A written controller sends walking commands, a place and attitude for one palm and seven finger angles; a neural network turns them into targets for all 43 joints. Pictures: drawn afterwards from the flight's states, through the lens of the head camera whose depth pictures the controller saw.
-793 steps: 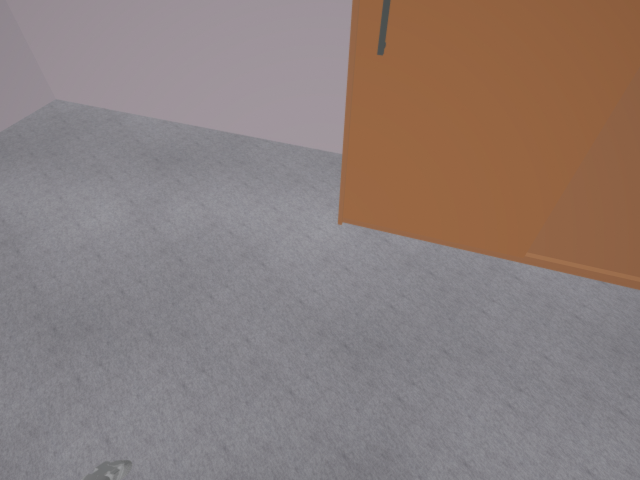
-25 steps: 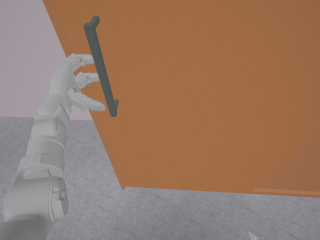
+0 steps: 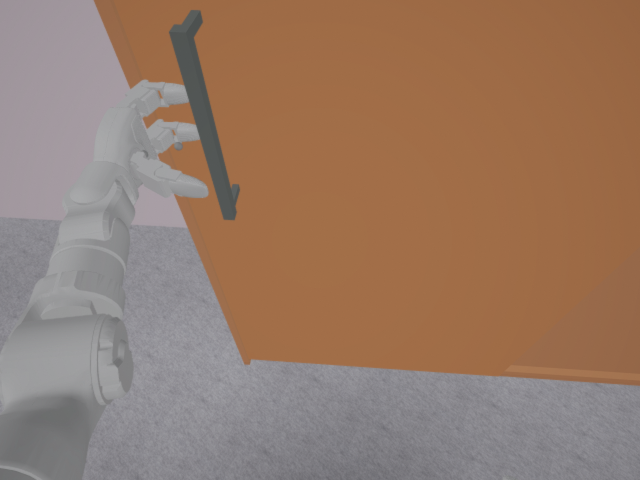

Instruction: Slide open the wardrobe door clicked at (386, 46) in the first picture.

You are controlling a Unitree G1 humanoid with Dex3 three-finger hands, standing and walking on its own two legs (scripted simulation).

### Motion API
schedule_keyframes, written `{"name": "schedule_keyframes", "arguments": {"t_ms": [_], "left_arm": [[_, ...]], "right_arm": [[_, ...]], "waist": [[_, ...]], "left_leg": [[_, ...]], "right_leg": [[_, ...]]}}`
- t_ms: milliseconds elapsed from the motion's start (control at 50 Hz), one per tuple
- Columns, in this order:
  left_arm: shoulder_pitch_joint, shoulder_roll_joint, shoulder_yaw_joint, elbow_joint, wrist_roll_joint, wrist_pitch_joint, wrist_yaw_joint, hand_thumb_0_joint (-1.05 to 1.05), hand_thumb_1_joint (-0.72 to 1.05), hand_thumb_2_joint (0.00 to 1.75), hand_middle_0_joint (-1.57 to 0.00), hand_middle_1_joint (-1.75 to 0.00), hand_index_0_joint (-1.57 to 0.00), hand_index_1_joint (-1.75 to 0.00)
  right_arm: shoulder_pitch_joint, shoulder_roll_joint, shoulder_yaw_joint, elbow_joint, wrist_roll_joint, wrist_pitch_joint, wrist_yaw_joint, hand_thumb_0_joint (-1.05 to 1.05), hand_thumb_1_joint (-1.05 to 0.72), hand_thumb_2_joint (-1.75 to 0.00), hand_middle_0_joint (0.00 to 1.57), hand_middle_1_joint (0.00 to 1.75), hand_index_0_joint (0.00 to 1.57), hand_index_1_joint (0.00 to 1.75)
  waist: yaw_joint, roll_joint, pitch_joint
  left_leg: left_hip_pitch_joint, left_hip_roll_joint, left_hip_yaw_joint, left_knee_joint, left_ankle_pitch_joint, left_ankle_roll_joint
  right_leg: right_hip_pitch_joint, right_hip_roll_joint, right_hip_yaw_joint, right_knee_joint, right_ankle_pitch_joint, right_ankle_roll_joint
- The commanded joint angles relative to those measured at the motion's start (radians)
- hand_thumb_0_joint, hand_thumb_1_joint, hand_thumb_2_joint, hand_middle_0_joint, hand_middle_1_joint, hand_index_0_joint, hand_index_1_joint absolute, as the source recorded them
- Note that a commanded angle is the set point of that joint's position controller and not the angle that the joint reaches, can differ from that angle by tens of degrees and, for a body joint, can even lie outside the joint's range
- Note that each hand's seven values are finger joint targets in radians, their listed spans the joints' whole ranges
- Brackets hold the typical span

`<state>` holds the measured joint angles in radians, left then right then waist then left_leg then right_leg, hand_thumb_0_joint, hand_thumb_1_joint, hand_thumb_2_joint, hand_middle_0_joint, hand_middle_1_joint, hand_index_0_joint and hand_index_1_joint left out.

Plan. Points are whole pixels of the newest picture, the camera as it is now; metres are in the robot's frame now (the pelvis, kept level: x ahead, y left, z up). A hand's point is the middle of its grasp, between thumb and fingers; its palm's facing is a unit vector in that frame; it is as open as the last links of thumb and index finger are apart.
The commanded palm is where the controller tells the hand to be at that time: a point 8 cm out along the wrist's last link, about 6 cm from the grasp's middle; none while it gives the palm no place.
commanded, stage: slide the fingers in behind the handle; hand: left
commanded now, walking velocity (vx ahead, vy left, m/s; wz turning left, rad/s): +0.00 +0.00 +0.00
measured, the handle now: (214, 133) +0.51 +0.13 +0.16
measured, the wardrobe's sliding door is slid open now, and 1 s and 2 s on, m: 0.00 0.00 0.00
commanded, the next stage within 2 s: grip the handle and tug to test in 1.86 s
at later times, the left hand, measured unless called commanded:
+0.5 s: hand (196, 153) +0.45 +0.14 +0.18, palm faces -0.13 -0.99 +0.02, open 14.0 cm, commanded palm +0.43 +0.20 +0.17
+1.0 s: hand (215, 155) +0.45 +0.12 +0.18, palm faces -0.11 -0.99 +0.01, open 14.0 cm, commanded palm +0.42 +0.17 +0.17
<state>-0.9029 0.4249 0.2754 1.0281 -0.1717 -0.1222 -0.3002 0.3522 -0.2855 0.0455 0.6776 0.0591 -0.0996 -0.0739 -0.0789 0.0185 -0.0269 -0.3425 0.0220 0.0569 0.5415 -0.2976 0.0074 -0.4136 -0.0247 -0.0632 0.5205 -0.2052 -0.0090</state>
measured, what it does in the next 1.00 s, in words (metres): stands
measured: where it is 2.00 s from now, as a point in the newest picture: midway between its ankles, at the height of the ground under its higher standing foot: outside the picture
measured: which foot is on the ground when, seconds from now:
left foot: down 0.00-1.00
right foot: down 0.00-1.00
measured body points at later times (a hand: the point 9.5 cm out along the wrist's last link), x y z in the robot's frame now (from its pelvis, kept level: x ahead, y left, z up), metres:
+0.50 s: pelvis +0.00 +0.00 +0.00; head +0.02 -0.01 +0.45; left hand +0.45 +0.20 +0.18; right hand +0.07 -0.26 -0.11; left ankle -0.02 +0.11 -0.73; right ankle +0.03 -0.12 -0.73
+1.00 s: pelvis +0.00 -0.01 +0.00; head +0.02 -0.02 +0.45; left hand +0.44 +0.17 +0.18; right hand +0.11 -0.26 -0.11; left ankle -0.02 +0.11 -0.73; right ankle +0.03 -0.12 -0.73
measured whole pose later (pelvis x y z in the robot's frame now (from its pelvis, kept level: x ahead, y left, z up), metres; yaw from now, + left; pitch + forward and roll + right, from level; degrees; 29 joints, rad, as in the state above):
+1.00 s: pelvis +0.00 -0.01 +0.00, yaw +0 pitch +4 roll +0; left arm -0.79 0.29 0.21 0.84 -0.18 -0.05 -0.21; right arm 0.29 -0.27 0.04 0.66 0.06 -0.09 -0.06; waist -0.05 0.03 -0.04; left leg -0.29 0.03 0.06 0.51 -0.29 0.00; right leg -0.37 -0.02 -0.06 0.52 -0.21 -0.02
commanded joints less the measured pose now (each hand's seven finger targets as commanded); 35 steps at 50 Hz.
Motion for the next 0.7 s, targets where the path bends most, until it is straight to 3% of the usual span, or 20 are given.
{"name": "schedule_keyframes", "arguments": {"t_ms": [0,20,40,60,80,100,140,200,300,320,340,400,440,460,580,620,660,680], "left_arm": [[-0.590,0.195,0.012,-0.204,-0.008,-0.074,0.013,0.00,-0.50,0.30,-0.30,-1.20,-0.30,-1.20],[-0.596,0.206,0.015,-0.192,-0.007,-0.076,0.016,0.00,-0.50,0.30,-0.30,-1.20,-0.30,-1.20],[-0.614,0.198,0.008,-0.195,-0.005,-0.076,0.016,0.00,-0.50,0.30,-0.30,-1.20,-0.30,-1.20],[-0.619,0.168,-0.016,-0.178,-0.004,-0.073,0.015,0.00,-0.50,0.30,-0.30,-1.20,-0.30,-1.20],[-0.622,0.195,0.010,-0.186,-0.003,-0.078,0.016,0.00,-0.50,0.30,-0.30,-1.20,-0.30,-1.20],[-0.591,0.181,-0.001,-0.162,-0.001,-0.078,0.014,0.00,-0.50,0.30,-0.30,-1.20,-0.30,-1.20],[-0.584,0.163,-0.013,-0.172,-0.007,-0.084,0.011,0.00,-0.50,0.30,-0.30,-1.20,-0.30,-1.20],[-0.557,0.204,0.028,-0.182,-0.010,-0.091,0.009,0.00,-0.50,0.30,-0.30,-1.20,-0.30,-1.20],[-0.510,0.153,-0.002,-0.279,-0.021,-0.096,0.000,0.00,-0.50,0.30,-0.30,-1.20,-0.30,-1.20],[-0.477,0.158,0.005,-0.294,-0.026,-0.095,0.005,0.00,-0.50,0.30,-0.30,-1.20,-0.30,-1.20],[-0.444,0.167,0.022,-0.312,-0.029,-0.091,0.008,0.00,-0.50,0.30,-0.30,-1.20,-0.30,-1.20],[-0.404,0.129,0.008,-0.331,-0.035,-0.060,0.023,0.00,-0.50,0.30,-0.30,-1.20,-0.30,-1.20],[-0.374,0.185,0.061,-0.337,-0.031,-0.041,0.044,0.00,-0.50,0.30,-0.30,-1.20,-0.30,-1.20],[-0.375,0.187,0.057,-0.356,-0.021,-0.034,0.053,0.00,-0.50,0.30,-0.30,-1.20,-0.30,-1.20],[-0.411,0.128,0.007,-0.427,-0.005,-0.031,0.090,0.00,-0.50,0.30,-0.30,-1.20,-0.30,-1.20],[-0.398,0.147,0.023,-0.432,-0.010,-0.029,0.086,0.00,-0.50,0.30,-0.30,-1.20,-0.30,-1.20],[-0.405,0.120,0.002,-0.408,-0.011,-0.015,0.076,0.00,-0.50,0.30,-0.30,-1.20,-0.30,-1.20],[-0.427,0.077,-0.038,-0.412,-0.013,-0.010,0.070,0.00,-0.50,0.30,-0.30,-1.20,-0.30,-1.20]], "right_arm": [[0.054,-0.147,-0.049,-0.083,-0.006,-0.048,-0.004,0.00,-0.90,-0.90,0.20,0.30,0.20,0.30],[0.065,-0.150,-0.050,-0.079,-0.007,-0.045,-0.005,0.00,-0.90,-0.90,0.20,0.30,0.20,0.30],[0.061,-0.149,-0.050,-0.079,-0.007,-0.048,-0.004,0.00,-0.90,-0.90,0.20,0.30,0.20,0.30],[0.065,-0.146,-0.048,-0.075,-0.007,-0.051,-0.003,0.00,-0.90,-0.90,0.20,0.30,0.20,0.30],[0.069,-0.150,-0.051,-0.072,-0.009,-0.054,-0.002,0.00,-0.90,-0.90,0.20,0.30,0.20,0.30],[0.071,-0.148,-0.050,-0.071,-0.008,-0.055,-0.001,0.00,-0.90,-0.90,0.20,0.30,0.20,0.30],[0.069,-0.148,-0.048,-0.076,-0.009,-0.058,0.002,0.00,-0.90,-0.90,0.20,0.30,0.20,0.30],[0.074,-0.153,-0.053,-0.079,-0.011,-0.060,0.005,0.00,-0.90,-0.90,0.20,0.30,0.20,0.30],[0.052,-0.145,-0.053,-0.100,-0.009,-0.066,0.013,0.00,-0.90,-0.90,0.20,0.30,0.20,0.30],[0.050,-0.145,-0.056,-0.106,-0.010,-0.065,0.013,0.00,-0.90,-0.90,0.20,0.30,0.20,0.30],[0.039,-0.143,-0.055,-0.109,-0.008,-0.067,0.015,0.00,-0.90,-0.90,0.20,0.30,0.20,0.30],[0.022,-0.138,-0.055,-0.117,-0.004,-0.063,0.019,0.00,-0.90,-0.90,0.20,0.30,0.20,0.30],[0.013,-0.140,-0.056,-0.121,-0.005,-0.056,0.017,0.00,-0.90,-0.90,0.20,0.30,0.20,0.30],[0.004,-0.136,-0.052,-0.127,-0.004,-0.052,0.018,0.00,-0.90,-0.90,0.20,0.30,0.20,0.30],[-0.020,-0.118,-0.051,-0.137,-0.004,-0.049,0.014,0.00,-0.90,-0.90,0.20,0.30,0.20,0.30],[-0.022,-0.122,-0.053,-0.140,-0.004,-0.045,0.009,0.00,-0.90,-0.90,0.20,0.30,0.20,0.30],[-0.032,-0.117,-0.049,-0.133,0.000,-0.046,0.006,0.00,-0.90,-0.90,0.20,0.30,0.20,0.30],[-0.033,-0.115,-0.048,-0.132,-0.001,-0.046,0.006,0.00,-0.90,-0.90,0.20,0.30,0.20,0.30]], "waist": [[-0.033,0.023,-0.339],[-0.038,-0.008,-0.343],[-0.041,0.028,-0.341],[-0.048,0.014,-0.331],[-0.040,0.031,-0.342],[-0.040,0.013,-0.336],[-0.036,0.036,-0.338],[-0.022,-0.010,-0.364],[-0.004,0.049,-0.384],[0.003,0.021,-0.391],[0.016,0.046,-0.383],[0.017,-0.004,-0.337],[0.032,-0.027,-0.317],[0.036,-0.003,-0.313],[0.023,-0.009,-0.327],[0.028,-0.033,-0.355],[0.021,-0.017,-0.336],[0.007,-0.015,-0.336]], "left_leg": [[0.081,-0.015,-0.050,-0.063,0.182,0.025],[0.079,-0.014,-0.055,-0.062,0.193,0.027],[0.081,-0.015,-0.055,-0.061,0.178,0.025],[0.074,-0.016,-0.059,-0.064,0.158,0.025],[0.077,-0.015,-0.058,-0.063,0.154,0.023],[0.076,-0.014,-0.061,-0.062,0.152,0.023],[0.078,-0.015,-0.061,-0.061,0.154,0.021],[0.067,-0.012,-0.062,-0.061,0.160,0.023],[0.105,-0.010,-0.058,-0.060,0.201,0.016],[0.114,-0.007,-0.061,-0.058,0.227,0.018],[0.112,-0.006,-0.057,-0.061,0.237,0.015],[0.090,-0.006,-0.051,-0.071,0.205,0.018],[0.059,-0.009,-0.044,-0.078,0.194,0.023],[0.054,-0.011,-0.041,-0.082,0.190,0.022],[0.092,-0.011,-0.035,-0.082,0.211,0.025],[0.099,-0.012,-0.031,-0.080,0.219,0.028],[0.100,-0.016,-0.030,-0.080,0.215,0.027],[0.108,-0.017,-0.029,-0.081,0.217,0.028]], "right_leg": [[0.159,0.026,0.040,-0.034,0.203,-0.015],[0.167,0.026,0.035,-0.033,0.207,-0.016],[0.148,0.027,0.039,-0.034,0.192,-0.015],[0.138,0.027,0.036,-0.036,0.172,-0.014],[0.137,0.027,0.037,-0.036,0.166,-0.016],[0.132,0.029,0.034,-0.034,0.160,-0.017],[0.128,0.028,0.033,-0.032,0.158,-0.018],[0.156,0.031,0.033,-0.023,0.169,-0.019],[0.160,0.032,0.029,-0.015,0.200,-0.023],[0.173,0.033,0.024,-0.013,0.212,-0.024],[0.179,0.033,0.027,-0.014,0.222,-0.025],[0.179,0.035,0.025,-0.022,0.210,-0.022],[0.210,0.031,0.031,-0.029,0.212,-0.019],[0.214,0.029,0.033,-0.027,0.210,-0.021],[0.228,0.028,0.039,-0.034,0.242,-0.018],[0.262,0.026,0.040,-0.035,0.256,-0.017],[0.248,0.025,0.041,-0.038,0.265,-0.017],[0.238,0.025,0.041,-0.041,0.269,-0.015]]}}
